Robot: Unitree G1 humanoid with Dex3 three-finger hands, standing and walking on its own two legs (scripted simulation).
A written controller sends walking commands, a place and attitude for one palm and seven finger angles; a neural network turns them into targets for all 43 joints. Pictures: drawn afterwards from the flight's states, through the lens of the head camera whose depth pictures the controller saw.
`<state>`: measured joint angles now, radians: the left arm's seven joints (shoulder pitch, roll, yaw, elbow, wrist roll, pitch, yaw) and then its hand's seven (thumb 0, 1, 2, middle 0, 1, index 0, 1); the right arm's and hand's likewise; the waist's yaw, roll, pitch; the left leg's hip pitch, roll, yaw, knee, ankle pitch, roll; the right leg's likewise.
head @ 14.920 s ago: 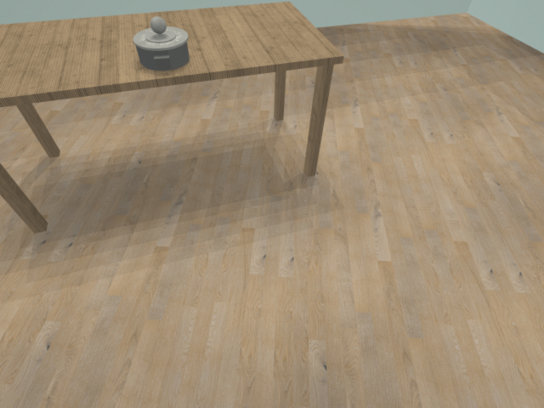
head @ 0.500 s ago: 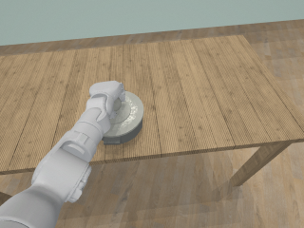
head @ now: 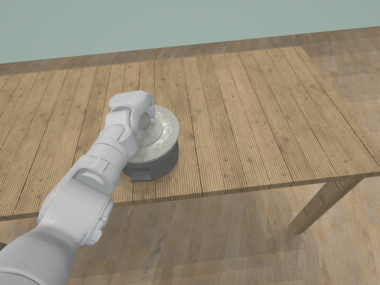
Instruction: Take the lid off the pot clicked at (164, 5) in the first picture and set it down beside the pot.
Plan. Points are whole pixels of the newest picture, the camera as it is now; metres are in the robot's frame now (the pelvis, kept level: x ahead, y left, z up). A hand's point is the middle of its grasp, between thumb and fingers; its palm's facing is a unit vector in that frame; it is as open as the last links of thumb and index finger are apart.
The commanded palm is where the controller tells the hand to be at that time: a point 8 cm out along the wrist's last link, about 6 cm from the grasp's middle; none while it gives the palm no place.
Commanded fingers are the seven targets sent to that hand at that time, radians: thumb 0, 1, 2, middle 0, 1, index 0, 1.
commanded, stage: lift the lid straight up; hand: left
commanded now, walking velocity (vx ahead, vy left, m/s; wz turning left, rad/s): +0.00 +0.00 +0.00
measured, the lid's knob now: (139, 120) +0.49 +0.10 +0.06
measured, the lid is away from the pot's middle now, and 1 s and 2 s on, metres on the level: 0.00 0.02 0.05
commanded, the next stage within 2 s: move the lid sideways beside the pot in 1.42 s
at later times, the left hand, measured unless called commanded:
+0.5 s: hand (134, 113) +0.46 +0.10 +0.12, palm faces -0.28 -0.06 -0.96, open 8.1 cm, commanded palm +0.46 +0.10 +0.19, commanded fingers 0.00 0.66 0.96 -0.77 -1.04 -0.76 -1.03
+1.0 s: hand (133, 96) +0.46 +0.09 +0.16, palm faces -0.24 -0.06 -0.97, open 8.1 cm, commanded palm +0.46 +0.10 +0.23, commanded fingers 0.00 0.66 0.96 -0.77 -1.04 -0.76 -1.03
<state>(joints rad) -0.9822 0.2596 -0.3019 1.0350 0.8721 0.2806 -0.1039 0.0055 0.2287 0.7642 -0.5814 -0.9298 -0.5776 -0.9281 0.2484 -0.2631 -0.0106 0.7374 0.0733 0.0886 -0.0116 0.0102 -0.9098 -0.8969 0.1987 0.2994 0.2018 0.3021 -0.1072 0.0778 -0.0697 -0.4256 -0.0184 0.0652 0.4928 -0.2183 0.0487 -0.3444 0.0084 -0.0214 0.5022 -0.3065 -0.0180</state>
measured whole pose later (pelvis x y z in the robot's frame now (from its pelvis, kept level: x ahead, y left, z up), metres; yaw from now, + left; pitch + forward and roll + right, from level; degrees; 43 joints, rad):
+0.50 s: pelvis +0.00 +0.00 +0.00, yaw +1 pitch +7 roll +0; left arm -1.05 0.26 -0.33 1.00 0.87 0.30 -0.17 0.00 0.23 0.76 -0.59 -0.93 -0.58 -0.93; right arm 0.22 -0.27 0.00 0.73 0.08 0.07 -0.01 0.01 -0.91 -0.90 0.20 0.30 0.20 0.30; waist -0.09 0.08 -0.07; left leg -0.39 -0.03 0.05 0.47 -0.20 0.05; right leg -0.31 0.00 -0.03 0.49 -0.30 -0.02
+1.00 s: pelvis -0.01 +0.00 +0.00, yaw +1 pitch +6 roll +0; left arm -1.13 0.26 -0.33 0.97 0.87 0.34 -0.24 0.00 0.22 0.76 -0.59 -0.93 -0.58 -0.93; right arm 0.20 -0.27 0.01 0.72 0.07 0.07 -0.01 0.01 -0.91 -0.90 0.20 0.30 0.20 0.30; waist -0.08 0.09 -0.06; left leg -0.36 -0.03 0.04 0.45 -0.19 0.05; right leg -0.28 0.00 -0.04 0.48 -0.30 -0.02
